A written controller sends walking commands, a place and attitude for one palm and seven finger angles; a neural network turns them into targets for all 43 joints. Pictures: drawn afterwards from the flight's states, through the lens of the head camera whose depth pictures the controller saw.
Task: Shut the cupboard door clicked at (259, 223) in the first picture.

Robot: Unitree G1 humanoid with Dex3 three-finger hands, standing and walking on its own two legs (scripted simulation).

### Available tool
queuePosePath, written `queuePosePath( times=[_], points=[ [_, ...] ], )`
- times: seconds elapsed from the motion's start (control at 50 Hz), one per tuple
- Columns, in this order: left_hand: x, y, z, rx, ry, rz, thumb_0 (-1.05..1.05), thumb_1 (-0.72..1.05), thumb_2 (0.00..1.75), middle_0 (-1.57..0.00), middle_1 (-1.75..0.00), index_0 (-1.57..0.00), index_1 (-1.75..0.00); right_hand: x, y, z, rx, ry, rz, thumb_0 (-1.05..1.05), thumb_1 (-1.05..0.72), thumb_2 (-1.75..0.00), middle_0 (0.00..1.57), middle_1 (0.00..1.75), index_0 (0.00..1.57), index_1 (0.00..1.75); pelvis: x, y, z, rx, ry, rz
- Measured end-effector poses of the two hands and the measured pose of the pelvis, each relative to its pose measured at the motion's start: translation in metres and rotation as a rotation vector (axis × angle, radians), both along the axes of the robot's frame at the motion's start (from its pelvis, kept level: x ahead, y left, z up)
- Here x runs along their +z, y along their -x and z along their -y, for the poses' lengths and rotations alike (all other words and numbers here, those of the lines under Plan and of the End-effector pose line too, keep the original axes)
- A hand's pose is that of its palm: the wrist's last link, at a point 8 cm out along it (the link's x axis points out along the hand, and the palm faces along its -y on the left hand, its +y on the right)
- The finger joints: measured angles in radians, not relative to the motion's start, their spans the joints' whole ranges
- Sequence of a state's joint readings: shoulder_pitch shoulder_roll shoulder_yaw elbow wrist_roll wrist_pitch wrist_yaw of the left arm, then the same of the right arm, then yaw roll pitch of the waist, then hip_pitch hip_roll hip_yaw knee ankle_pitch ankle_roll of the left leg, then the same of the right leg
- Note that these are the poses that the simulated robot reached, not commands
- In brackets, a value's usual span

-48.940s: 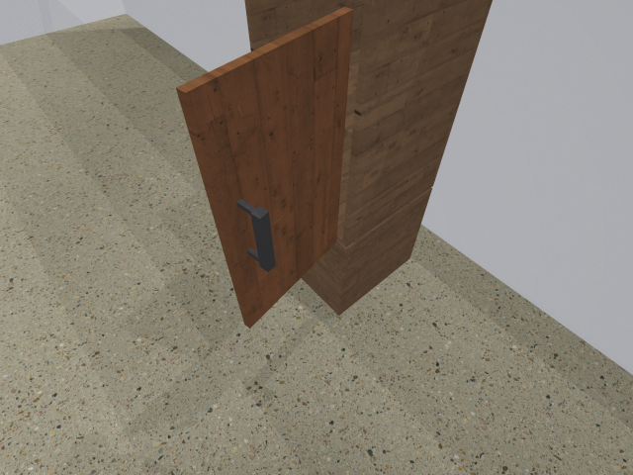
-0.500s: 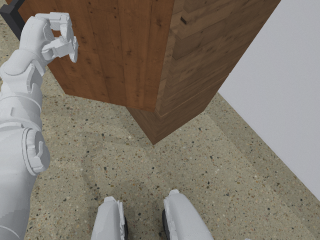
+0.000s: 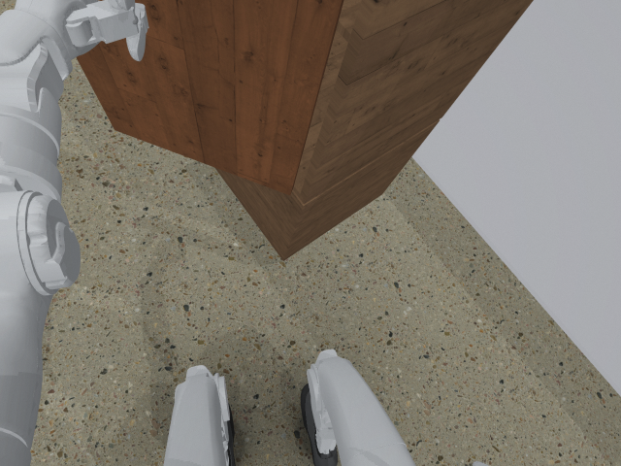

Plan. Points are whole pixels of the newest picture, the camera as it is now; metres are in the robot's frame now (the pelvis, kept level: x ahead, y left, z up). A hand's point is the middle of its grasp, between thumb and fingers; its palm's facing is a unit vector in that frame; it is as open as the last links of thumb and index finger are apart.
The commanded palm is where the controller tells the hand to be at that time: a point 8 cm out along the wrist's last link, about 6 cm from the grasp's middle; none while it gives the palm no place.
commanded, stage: pull the fist back off the door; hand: left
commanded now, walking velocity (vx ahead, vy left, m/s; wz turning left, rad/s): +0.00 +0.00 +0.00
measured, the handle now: out of the picture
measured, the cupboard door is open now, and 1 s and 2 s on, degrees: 35 27 27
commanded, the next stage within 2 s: draw the hand back to the body in 0.98 s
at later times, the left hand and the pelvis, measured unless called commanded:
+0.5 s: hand (169, 11) +0.60 +0.08 +0.11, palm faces +0.05 -1.00 -0.02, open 3.1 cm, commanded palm +0.56 +0.12 +0.12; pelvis +0.01 -0.01 +0.02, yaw +0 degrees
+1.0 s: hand (174, 84) +0.50 +0.08 +0.11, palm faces +0.04 -1.00 -0.04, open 3.1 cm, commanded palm +0.49 +0.13 +0.12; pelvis +0.04 -0.02 +0.05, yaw +3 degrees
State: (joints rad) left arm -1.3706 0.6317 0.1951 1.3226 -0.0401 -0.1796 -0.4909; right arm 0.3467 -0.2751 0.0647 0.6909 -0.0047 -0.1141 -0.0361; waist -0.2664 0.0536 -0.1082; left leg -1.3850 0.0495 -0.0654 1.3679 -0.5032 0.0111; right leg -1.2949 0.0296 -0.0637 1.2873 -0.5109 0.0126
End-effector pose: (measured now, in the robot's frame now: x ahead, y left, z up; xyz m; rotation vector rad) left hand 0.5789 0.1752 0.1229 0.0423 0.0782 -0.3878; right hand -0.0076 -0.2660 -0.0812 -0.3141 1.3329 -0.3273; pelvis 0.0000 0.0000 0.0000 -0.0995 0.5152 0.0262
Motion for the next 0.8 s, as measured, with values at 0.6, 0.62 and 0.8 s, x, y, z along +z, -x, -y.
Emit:
queuePosePath(
  times=[0.6, 0.62, 0.8],
  points=[
    [-0.004, 0.016, 0.036, 0.454, 0.005, 0.042, 0.01, 0.91, 0.91, -1.29, -1.5, -1.29, -1.5, 0.021, 0.023, -0.022, -0.06, -0.204, -0.113, 0.01, -0.91, -0.9, 0.2, 0.3, 0.2, 0.3, 0.037, -0.025, 0.011, -0.024, -0.046, 0.041],
    [-0.004, 0.02, 0.035, 0.456, 0.003, 0.048, 0.01, 0.9, 0.9, -1.29, -1.5, -1.29, -1.5, 0.023, 0.019, -0.018, -0.056, -0.201, -0.106, 0.01, -0.91, -0.9, 0.2, 0.3, 0.2, 0.3, 0.039, -0.027, 0.012, -0.024, -0.049, 0.048],
    [-0.011, 0.061, 0.028, 0.451, 0.009, 0.069, 0.01, 0.9, 0.9, -1.29, -1.5, -1.29, -1.5, 0.028, -0.043, 0.013, 0.015, -0.154, -0.014, 0.01, -0.91, -0.9, 0.2, 0.3, 0.2, 0.3, 0.05, -0.039, 0.018, -0.008, -0.068, 0.1]
  ],
)
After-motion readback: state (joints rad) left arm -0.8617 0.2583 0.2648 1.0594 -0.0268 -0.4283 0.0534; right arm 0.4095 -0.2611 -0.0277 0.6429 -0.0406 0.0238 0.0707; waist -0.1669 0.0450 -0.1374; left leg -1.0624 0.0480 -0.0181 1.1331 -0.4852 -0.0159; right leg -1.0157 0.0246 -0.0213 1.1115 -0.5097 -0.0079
